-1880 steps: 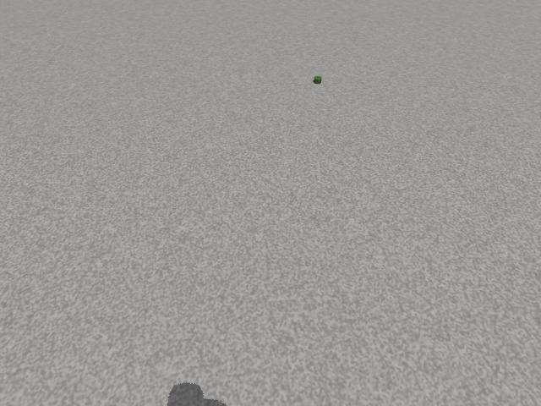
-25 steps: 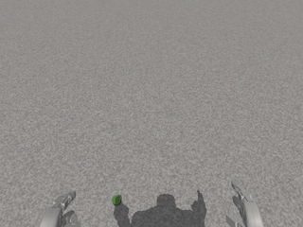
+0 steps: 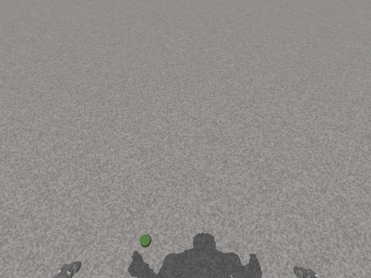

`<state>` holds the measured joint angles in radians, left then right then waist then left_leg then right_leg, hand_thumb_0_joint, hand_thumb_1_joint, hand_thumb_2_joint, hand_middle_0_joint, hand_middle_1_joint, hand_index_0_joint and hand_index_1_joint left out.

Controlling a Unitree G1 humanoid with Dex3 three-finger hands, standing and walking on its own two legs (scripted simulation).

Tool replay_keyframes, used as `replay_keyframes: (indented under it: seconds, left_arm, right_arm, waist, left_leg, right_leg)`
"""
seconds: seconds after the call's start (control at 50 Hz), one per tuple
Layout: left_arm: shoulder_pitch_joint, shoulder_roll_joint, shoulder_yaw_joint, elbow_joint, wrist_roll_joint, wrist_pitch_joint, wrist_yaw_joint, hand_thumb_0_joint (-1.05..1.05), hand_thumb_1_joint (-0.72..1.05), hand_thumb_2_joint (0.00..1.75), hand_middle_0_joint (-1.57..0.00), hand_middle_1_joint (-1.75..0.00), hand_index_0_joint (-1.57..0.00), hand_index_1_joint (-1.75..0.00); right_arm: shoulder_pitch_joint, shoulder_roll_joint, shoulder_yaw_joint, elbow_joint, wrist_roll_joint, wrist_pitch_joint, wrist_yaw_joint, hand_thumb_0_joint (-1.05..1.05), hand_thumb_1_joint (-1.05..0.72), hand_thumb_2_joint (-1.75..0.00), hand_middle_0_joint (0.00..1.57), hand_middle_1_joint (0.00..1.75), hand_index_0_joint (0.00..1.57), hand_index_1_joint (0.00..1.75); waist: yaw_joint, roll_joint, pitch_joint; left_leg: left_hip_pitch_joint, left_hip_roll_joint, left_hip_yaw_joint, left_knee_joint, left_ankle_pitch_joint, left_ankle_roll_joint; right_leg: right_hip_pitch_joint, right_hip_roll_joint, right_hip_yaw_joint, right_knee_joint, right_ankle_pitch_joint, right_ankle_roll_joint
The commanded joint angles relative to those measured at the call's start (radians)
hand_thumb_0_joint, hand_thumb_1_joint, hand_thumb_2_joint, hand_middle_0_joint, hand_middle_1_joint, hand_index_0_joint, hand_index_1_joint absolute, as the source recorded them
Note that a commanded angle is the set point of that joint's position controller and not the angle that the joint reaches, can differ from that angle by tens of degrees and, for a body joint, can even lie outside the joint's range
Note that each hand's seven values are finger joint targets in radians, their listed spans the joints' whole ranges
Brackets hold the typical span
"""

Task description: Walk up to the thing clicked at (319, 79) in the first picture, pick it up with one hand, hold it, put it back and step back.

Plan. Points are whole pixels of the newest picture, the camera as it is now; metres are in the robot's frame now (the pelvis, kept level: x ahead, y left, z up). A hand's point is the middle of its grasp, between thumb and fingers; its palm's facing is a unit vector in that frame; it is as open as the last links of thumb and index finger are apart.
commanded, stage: stand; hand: left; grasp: from above
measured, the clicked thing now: (145, 240) +0.41 +0.19 -0.73
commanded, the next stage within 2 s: none
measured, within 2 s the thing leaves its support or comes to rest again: neither
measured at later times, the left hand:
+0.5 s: hand out of the picture +0.04 +0.24 -0.13, palm faces +0.03 -0.94 -0.34, open 7.4 cm
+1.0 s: hand out of the picture +0.06 +0.23 -0.13, palm faces +0.00 -0.94 -0.33, open 7.4 cm
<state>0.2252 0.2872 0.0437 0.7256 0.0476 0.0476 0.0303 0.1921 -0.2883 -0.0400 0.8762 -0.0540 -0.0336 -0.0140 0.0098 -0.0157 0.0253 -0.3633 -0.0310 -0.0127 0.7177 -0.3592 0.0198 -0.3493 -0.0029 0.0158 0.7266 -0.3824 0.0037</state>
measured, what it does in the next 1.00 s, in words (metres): stands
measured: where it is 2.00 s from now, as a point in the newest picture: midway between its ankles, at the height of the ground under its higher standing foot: outside the picture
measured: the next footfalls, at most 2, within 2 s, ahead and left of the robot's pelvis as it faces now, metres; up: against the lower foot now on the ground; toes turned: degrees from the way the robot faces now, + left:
none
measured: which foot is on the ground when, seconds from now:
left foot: down 0.00-1.00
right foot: down 0.00-1.00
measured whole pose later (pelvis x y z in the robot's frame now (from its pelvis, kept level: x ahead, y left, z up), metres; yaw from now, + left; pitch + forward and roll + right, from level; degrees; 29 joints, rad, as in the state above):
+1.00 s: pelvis +0.00 -0.01 +0.03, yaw -1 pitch -3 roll +0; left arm 0.12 0.29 0.04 1.15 0.02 -0.01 0.01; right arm 0.14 -0.32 -0.02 1.14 -0.02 -0.01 -0.02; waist 0.00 0.02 0.07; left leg -0.11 -0.01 -0.02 0.33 -0.16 0.00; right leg -0.10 0.01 0.02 0.34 -0.18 -0.01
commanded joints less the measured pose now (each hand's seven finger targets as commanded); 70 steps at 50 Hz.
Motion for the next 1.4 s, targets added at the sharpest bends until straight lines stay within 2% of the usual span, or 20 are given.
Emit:
replay_keyframes:
  seconds: [0.0,0.06,0.08,0.16,0.2,0.26,0.36,0.42,0.46,0.52,0.54,0.56,0.68,0.82,0.86,0.94,0.98,1.04,1.14,1.38]
  left_arm:
    - [-0.054,0.141,0.044,0.01,-0.009,-0.055,0.016,0.0,0.9,0.9,-0.2,-0.3,-0.2,-0.3]
    - [-0.053,0.146,0.043,0.084,-0.014,-0.06,0.018,0.0,0.9,0.9,-0.2,-0.3,-0.2,-0.3]
    - [-0.052,0.14,0.039,0.108,-0.013,-0.059,0.019,0.0,0.9,0.9,-0.2,-0.3,-0.2,-0.3]
    - [-0.07,0.148,0.038,0.187,-0.017,-0.057,0.019,0.0,0.9,0.9,-0.2,-0.3,-0.2,-0.3]
    - [-0.07,0.145,0.035,0.215,-0.018,-0.058,0.017,0.0,0.9,0.9,-0.2,-0.3,-0.2,-0.3]
    - [-0.07,0.156,0.034,0.258,-0.017,-0.06,0.014,0.0,0.9,0.9,-0.2,-0.3,-0.2,-0.3]
    - [-0.079,0.157,0.031,0.304,-0.015,-0.063,0.012,0.0,0.9,0.9,-0.2,-0.3,-0.2,-0.3]
    - [-0.08,0.168,0.03,0.32,-0.017,-0.069,0.011,0.0,0.9,0.9,-0.2,-0.3,-0.2,-0.3]
    - [-0.093,0.174,0.03,0.332,-0.017,-0.07,0.013,0.0,0.9,0.9,-0.2,-0.3,-0.2,-0.3]
    - [-0.106,0.18,0.027,0.344,-0.018,-0.069,0.012,0.0,0.9,0.9,-0.2,-0.3,-0.2,-0.3]
    - [-0.1,0.178,0.026,0.345,-0.018,-0.068,0.012,0.0,0.9,0.9,-0.2,-0.3,-0.2,-0.3]
    - [-0.107,0.184,0.027,0.345,-0.019,-0.069,0.011,0.0,0.9,0.9,-0.2,-0.3,-0.2,-0.3]
    - [-0.107,0.191,0.026,0.361,-0.022,-0.068,0.009,0.0,0.9,0.9,-0.2,-0.3,-0.2,-0.3]
    - [-0.115,0.199,0.026,0.373,-0.024,-0.068,0.004,0.0,0.9,0.9,-0.2,-0.3,-0.2,-0.3]
    - [-0.125,0.203,0.026,0.37,-0.025,-0.071,0.002,0.0,0.9,0.9,-0.2,-0.3,-0.2,-0.3]
    - [-0.132,0.204,0.027,0.373,-0.028,-0.069,0.0,0.0,0.9,0.9,-0.2,-0.3,-0.2,-0.3]
    - [-0.142,0.209,0.028,0.372,-0.028,-0.071,0.0,0.0,0.9,0.9,-0.2,-0.3,-0.2,-0.3]
    - [-0.139,0.204,0.024,0.376,-0.03,-0.07,-0.001,0.0,0.9,0.9,-0.2,-0.3,-0.2,-0.3]
    - [-0.149,0.206,0.024,0.372,-0.03,-0.073,0.0,0.0,0.9,0.9,-0.2,-0.3,-0.2,-0.3]
    - [-0.163,0.218,0.025,0.371,-0.034,-0.075,-0.003,0.0,0.9,0.9,-0.2,-0.3,-0.2,-0.3]
  right_arm:
    - [-0.05,-0.141,-0.04,-0.043,0.005,-0.019,-0.016,0.0,-0.9,-0.9,0.2,0.3,0.2,0.3]
    - [-0.04,-0.15,-0.039,0.005,0.011,-0.012,-0.023,0.0,-0.9,-0.9,0.2,0.3,0.2,0.3]
    - [-0.046,-0.156,-0.038,0.019,0.011,-0.008,-0.024,0.0,-0.9,-0.9,0.2,0.3,0.2,0.3]
    - [-0.049,-0.166,-0.035,0.065,0.017,0.0,-0.028,0.0,-0.9,-0.9,0.2,0.3,0.2,0.3]
    - [-0.056,-0.175,-0.036,0.086,0.019,0.001,-0.029,0.0,-0.9,-0.9,0.2,0.3,0.2,0.3]
    - [-0.063,-0.18,-0.037,0.109,0.022,0.002,-0.028,0.0,-0.9,-0.9,0.2,0.3,0.2,0.3]
    - [-0.072,-0.183,-0.037,0.142,0.026,0.005,-0.024,0.0,-0.9,-0.9,0.2,0.3,0.2,0.3]
    - [-0.077,-0.183,-0.034,0.156,0.028,0.002,-0.023,0.0,-0.9,-0.9,0.2,0.3,0.2,0.3]
    - [-0.074,-0.175,-0.03,0.167,0.028,0.003,-0.02,0.0,-0.9,-0.9,0.2,0.3,0.2,0.3]
    - [-0.073,-0.178,-0.027,0.18,0.027,0.008,-0.018,0.0,-0.9,-0.9,0.2,0.3,0.2,0.3]
    - [-0.084,-0.184,-0.028,0.18,0.028,0.008,-0.017,0.0,-0.9,-0.9,0.2,0.3,0.2,0.3]
    - [-0.079,-0.192,-0.028,0.183,0.028,0.008,-0.017,0.0,-0.9,-0.9,0.2,0.3,0.2,0.3]
    - [-0.089,-0.197,-0.022,0.194,0.03,0.009,-0.016,0.0,-0.9,-0.9,0.2,0.3,0.2,0.3]
    - [-0.09,-0.203,-0.015,0.203,0.033,0.009,-0.013,0.0,-0.9,-0.9,0.2,0.3,0.2,0.3]
    - [-0.092,-0.203,-0.014,0.202,0.033,0.007,-0.013,0.0,-0.9,-0.9,0.2,0.3,0.2,0.3]
    - [-0.083,-0.211,-0.009,0.209,0.033,0.003,-0.015,0.0,-0.9,-0.9,0.2,0.3,0.2,0.3]
    - [-0.093,-0.21,-0.009,0.206,0.033,0.001,-0.016,0.0,-0.9,-0.9,0.2,0.3,0.2,0.3]
    - [-0.094,-0.216,-0.008,0.214,0.035,0.002,-0.017,0.0,-0.9,-0.9,0.2,0.3,0.2,0.3]
    - [-0.09,-0.219,-0.009,0.214,0.037,0.004,-0.015,0.0,-0.9,-0.9,0.2,0.3,0.2,0.3]
    - [-0.109,-0.224,-0.007,0.213,0.037,0.005,-0.012,0.0,-0.9,-0.9,0.2,0.3,0.2,0.3]
  waist:
    - [0.01,0.034,-0.1]
    - [0.006,0.035,-0.093]
    - [0.009,0.049,-0.064]
    - [0.003,0.036,-0.017]
    - [0.007,0.048,-0.011]
    - [0.005,0.032,0.015]
    - [0.004,0.023,0.021]
    - [0.003,0.001,-0.011]
    - [-0.001,-0.009,-0.006]
    - [-0.007,-0.017,0.02]
    - [0.0,-0.011,0.023]
    - [-0.006,0.005,0.011]
    - [-0.001,0.025,0.004]
    - [-0.001,0.013,0.017]
    - [-0.003,0.012,-0.007]
    - [-0.006,0.022,-0.011]
    - [-0.006,0.014,-0.033]
    - [-0.003,0.011,-0.028]
    - [-0.011,0.003,-0.042]
    - [-0.01,0.006,-0.02]
  left_leg:
    - [0.119,0.101,-0.127,-0.203,0.273,0.033]
    - [0.177,0.103,-0.12,-0.237,0.334,0.025]
    - [0.149,0.108,-0.129,-0.266,0.285,0.026]
    - [0.166,0.115,-0.136,-0.352,0.203,0.02]
    - [0.186,0.12,-0.14,-0.381,0.198,0.017]
    - [0.18,0.118,-0.14,-0.425,0.122,0.011]
    - [0.201,0.121,-0.137,-0.442,0.106,0.008]
    - [0.255,0.123,-0.123,-0.432,0.187,0.009]
    - [0.254,0.122,-0.119,-0.431,0.197,0.007]
    - [0.25,0.119,-0.114,-0.438,0.166,0.003]
    - [0.257,0.12,-0.115,-0.44,0.162,0.002]
    - [0.25,0.122,-0.114,-0.44,0.174,0.005]
    - [0.236,0.128,-0.111,-0.446,0.174,0.005]
    - [0.233,0.132,-0.115,-0.454,0.15,0.004]
    - [0.251,0.134,-0.107,-0.445,0.204,0.005]
    - [0.242,0.142,-0.107,-0.451,0.23,0.004]
    - [0.267,0.144,-0.101,-0.443,0.281,0.004]
    - [0.275,0.144,-0.101,-0.441,0.276,0.002]
    - [0.29,0.147,-0.092,-0.427,0.323,0.005]
    - [0.287,0.15,-0.092,-0.438,0.293,0.003]
  right_leg:
    - [0.1,-0.069,0.073,-0.175,0.276,-0.037]
    - [0.135,-0.078,0.077,-0.22,0.337,-0.039]
    - [0.145,-0.075,0.074,-0.243,0.303,-0.036]
    - [0.177,-0.074,0.078,-0.305,0.24,-0.03]
    - [0.185,-0.073,0.075,-0.33,0.232,-0.026]
    - [0.197,-0.075,0.076,-0.359,0.209,-0.022]
    - [0.205,-0.083,0.083,-0.396,0.198,-0.019]
    - [0.209,-0.095,0.092,-0.417,0.241,-0.021]
    - [0.216,-0.098,0.093,-0.422,0.243,-0.018]
    - [0.193,-0.095,0.098,-0.446,0.199,-0.015]
    - [0.189,-0.094,0.098,-0.449,0.189,-0.017]
    - [0.208,-0.097,0.097,-0.448,0.216,-0.016]
    - [0.231,-0.103,0.101,-0.452,0.23,-0.02]
    - [0.216,-0.1,0.105,-0.458,0.194,-0.021]
    - [0.228,-0.106,0.108,-0.457,0.236,-0.025]
    - [0.251,-0.104,0.103,-0.445,0.282,-0.024]
    - [0.253,-0.108,0.103,-0.443,0.313,-0.025]
    - [0.24,-0.106,0.104,-0.45,0.305,-0.023]
    - [0.253,-0.11,0.101,-0.446,0.368,-0.021]
    - [0.241,-0.109,0.109,-0.463,0.339,-0.021]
